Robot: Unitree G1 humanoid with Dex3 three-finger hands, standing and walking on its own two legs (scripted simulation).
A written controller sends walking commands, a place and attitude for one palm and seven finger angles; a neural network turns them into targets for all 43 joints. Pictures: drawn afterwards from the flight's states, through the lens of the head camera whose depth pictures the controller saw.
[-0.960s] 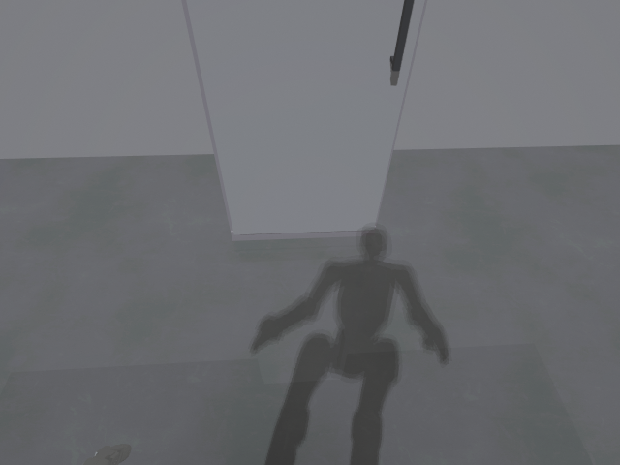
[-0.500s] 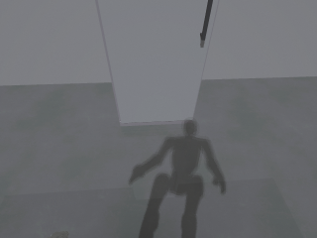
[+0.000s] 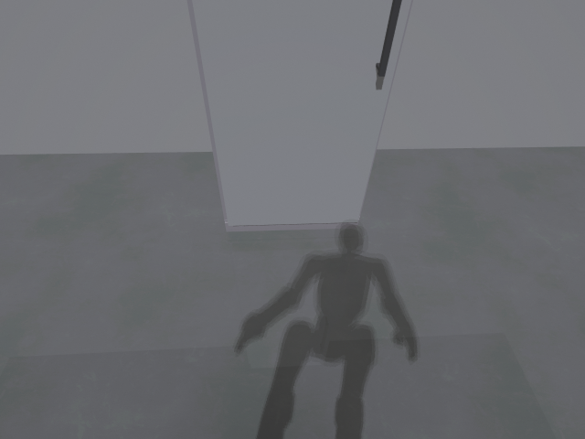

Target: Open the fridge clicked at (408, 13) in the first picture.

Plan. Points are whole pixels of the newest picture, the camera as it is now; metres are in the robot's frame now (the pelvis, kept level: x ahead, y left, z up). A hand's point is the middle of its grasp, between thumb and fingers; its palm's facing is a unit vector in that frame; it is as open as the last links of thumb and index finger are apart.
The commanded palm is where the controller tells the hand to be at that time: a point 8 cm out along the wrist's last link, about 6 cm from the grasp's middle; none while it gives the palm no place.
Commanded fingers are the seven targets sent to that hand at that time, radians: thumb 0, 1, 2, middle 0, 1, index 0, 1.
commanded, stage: look at it before walking up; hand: right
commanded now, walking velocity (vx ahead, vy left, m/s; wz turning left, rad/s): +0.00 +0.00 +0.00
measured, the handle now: out of the picture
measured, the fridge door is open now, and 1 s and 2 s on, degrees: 0 0 0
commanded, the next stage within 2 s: walk to a spot facing it in 0.48 s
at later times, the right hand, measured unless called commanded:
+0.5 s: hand out of the picture +0.07 -0.25 -0.16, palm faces -0.02 +0.94 -0.33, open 7.4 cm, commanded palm none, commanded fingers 0.00 -0.90 -0.90 0.20 0.30 0.20 0.30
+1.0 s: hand out of the picture +0.01 -0.27 -0.20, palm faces +0.17 +0.97 -0.17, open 7.4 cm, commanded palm none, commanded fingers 0.00 -0.90 -0.90 0.20 0.30 0.20 0.30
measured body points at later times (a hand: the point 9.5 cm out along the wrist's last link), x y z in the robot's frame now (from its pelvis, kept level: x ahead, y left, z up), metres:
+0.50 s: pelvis +0.00 +0.00 +0.00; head +0.00 +0.00 +0.45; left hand +0.07 +0.29 -0.13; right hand +0.07 -0.30 -0.13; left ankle +0.00 +0.12 -0.74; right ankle +0.00 -0.12 -0.74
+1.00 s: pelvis +0.06 -0.08 -0.02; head +0.07 -0.11 +0.43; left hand +0.09 +0.17 -0.15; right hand +0.00 -0.32 -0.19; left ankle +0.01 +0.09 -0.68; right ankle +0.05 -0.14 -0.74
